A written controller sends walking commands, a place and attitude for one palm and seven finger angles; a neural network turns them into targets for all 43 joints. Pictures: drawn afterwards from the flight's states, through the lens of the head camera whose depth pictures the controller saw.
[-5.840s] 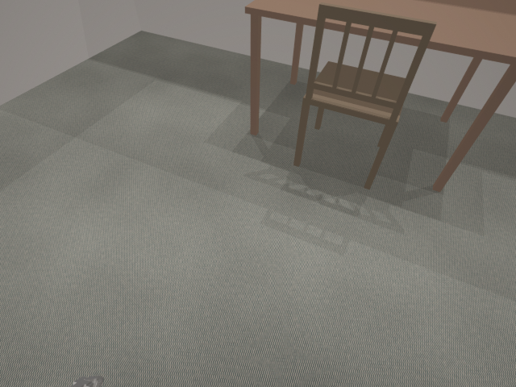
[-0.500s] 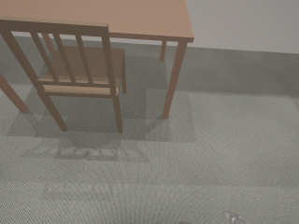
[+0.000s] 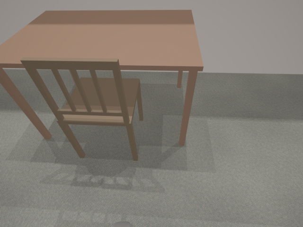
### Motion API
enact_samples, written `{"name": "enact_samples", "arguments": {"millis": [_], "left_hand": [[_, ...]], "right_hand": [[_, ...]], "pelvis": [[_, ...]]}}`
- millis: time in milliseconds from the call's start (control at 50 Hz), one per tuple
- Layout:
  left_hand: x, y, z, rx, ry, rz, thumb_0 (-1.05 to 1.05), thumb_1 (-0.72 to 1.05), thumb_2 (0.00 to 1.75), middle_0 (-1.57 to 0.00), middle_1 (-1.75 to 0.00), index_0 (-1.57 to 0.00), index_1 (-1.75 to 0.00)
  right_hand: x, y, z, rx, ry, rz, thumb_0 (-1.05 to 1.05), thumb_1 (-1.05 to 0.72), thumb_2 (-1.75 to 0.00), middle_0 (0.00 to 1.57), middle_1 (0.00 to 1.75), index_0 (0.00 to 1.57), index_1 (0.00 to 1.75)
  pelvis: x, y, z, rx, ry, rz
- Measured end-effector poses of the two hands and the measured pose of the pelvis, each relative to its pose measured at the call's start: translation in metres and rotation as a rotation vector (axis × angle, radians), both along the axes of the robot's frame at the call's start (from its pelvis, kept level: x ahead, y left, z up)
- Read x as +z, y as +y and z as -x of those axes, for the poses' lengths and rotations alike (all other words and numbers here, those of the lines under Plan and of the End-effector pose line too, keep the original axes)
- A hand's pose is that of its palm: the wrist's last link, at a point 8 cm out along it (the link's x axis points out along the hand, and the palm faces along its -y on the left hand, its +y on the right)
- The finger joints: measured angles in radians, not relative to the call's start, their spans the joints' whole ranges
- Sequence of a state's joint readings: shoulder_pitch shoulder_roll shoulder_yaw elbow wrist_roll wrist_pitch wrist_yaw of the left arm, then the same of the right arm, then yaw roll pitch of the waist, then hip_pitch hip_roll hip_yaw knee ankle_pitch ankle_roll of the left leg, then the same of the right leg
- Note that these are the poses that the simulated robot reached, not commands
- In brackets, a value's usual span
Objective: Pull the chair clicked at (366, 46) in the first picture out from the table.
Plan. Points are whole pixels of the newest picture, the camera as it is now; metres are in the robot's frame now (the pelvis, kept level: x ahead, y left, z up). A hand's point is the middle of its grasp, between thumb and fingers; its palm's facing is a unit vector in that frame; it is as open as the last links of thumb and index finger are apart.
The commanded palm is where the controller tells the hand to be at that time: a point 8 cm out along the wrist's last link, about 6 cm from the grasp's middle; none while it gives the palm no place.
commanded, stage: take the last steps up to it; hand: left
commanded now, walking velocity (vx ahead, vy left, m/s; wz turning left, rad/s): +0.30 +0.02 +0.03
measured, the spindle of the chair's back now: (82, 91) +0.73 +0.40 -0.11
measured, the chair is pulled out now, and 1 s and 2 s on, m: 0.00 0.00 0.00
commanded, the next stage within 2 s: come to a stop and stand still in 0.52 s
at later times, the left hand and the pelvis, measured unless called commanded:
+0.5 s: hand (83, 214) +0.20 +0.24 -0.17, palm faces +0.04 -0.98 -0.19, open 7.4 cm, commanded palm none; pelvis +0.16 +0.06 +0.00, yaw -1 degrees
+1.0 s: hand (99, 178) +0.31 +0.22 -0.16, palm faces +0.04 -0.97 -0.25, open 7.2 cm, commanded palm none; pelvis +0.23 +0.03 +0.00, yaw +0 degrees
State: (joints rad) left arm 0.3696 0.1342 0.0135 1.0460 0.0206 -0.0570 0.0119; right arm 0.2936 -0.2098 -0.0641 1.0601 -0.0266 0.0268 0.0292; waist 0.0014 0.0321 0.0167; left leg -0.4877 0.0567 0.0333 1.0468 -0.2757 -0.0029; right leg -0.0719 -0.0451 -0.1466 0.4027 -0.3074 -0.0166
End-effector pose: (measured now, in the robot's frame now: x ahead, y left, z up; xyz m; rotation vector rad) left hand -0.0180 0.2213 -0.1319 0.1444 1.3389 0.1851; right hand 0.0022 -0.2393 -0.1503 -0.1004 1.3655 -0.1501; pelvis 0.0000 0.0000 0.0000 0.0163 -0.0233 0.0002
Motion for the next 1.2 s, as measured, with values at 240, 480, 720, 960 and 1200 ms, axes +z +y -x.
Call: {"name": "enact_samples", "arguments": {"millis": [240, 480, 720, 960, 1200], "left_hand": [[-0.025, 0.018, 0.026, 0.124, 0.305, 0.099, 0.01, 0.91, 0.9, -0.2, -0.3, -0.2, -0.3], [-0.016, 0.072, -0.186, -0.006, -0.024, 0.03, 0.01, 0.92, 0.9, -0.2, -0.3, -0.19, -0.3], [-0.003, 0.033, -0.345, -0.126, -0.2, -0.031, 0.0, 0.92, 0.9, -0.2, -0.3, -0.19, -0.3], [0.002, 0.034, -0.331, -0.043, -0.137, -0.047, -0.01, 0.93, 0.9, -0.21, -0.3, -0.2, -0.3], [-0.023, 0.094, -0.256, 0.025, -0.028, -0.014, 0.0, 0.91, 0.9, -0.2, -0.3, -0.2, -0.3]], "right_hand": [[-0.004, 0.053, -0.14, 0.104, -0.11, 0.03, 0.01, -0.91, -0.9, 0.2, 0.3, 0.19, 0.29], [0.01, 0.075, -0.176, 0.006, -0.112, 0.047, 0.0, -0.93, -0.9, 0.2, 0.3, 0.2, 0.29], [-0.025, 0.062, -0.18, -0.087, 0.09, -0.054, 0.01, -0.91, -0.9, 0.2, 0.3, 0.2, 0.29], [-0.01, 0.037, -0.256, -0.003, 0.021, 0.003, 0.01, -0.91, -0.9, 0.2, 0.3, 0.19, 0.29], [0.014, 0.072, -0.265, 0.069, -0.121, 0.082, 0.0, -0.91, -0.9, 0.2, 0.3, 0.19, 0.29]], "pelvis": [[-0.021, 0.045, -0.081, 0.017, 0.017, 0.031], [-0.003, 0.063, -0.153, -0.02, 0.007, -0.009], [-0.017, 0.028, -0.231, -0.022, -0.011, -0.012], [-0.004, 0.027, -0.232, 0.007, 0.009, -0.021], [-0.009, 0.067, -0.208, 0.004, -0.001, 0.01]]}}
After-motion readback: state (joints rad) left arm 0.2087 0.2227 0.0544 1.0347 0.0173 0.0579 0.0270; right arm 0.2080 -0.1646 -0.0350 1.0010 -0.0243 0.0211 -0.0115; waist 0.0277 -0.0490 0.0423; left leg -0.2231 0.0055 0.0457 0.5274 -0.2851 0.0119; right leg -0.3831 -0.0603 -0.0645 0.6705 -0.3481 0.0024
